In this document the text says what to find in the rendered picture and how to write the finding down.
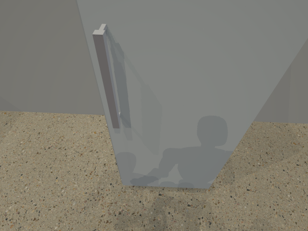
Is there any fridge door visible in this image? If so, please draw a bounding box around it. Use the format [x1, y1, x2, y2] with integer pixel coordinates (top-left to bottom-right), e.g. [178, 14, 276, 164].
[77, 0, 308, 189]

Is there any handle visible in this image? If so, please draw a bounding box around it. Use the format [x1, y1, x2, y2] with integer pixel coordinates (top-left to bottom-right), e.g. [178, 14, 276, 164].
[92, 24, 121, 128]

